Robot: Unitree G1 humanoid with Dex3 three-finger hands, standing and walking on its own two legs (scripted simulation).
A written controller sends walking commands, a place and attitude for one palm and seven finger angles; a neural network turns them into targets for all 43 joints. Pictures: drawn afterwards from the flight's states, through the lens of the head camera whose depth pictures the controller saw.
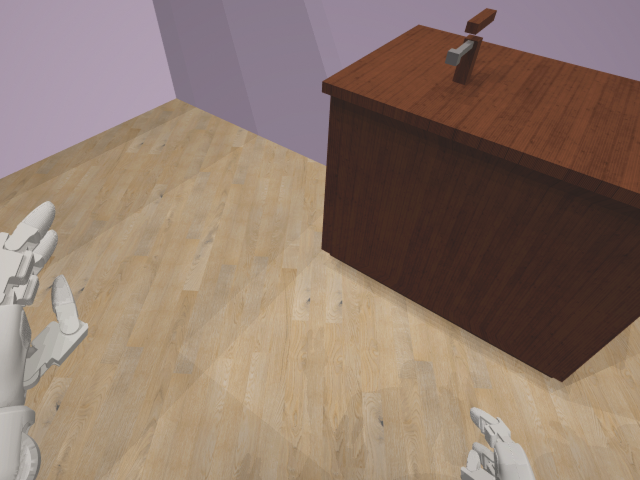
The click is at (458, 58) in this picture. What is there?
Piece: tap's lever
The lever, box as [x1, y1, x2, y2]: [445, 48, 462, 65]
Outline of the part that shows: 451,48 447,53 445,62 456,65 459,62 462,51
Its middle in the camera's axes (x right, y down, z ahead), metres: +0.32 -0.43 +0.92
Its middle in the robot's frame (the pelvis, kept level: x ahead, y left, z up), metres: +1.00 -0.25 +0.12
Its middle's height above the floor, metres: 0.89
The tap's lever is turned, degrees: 0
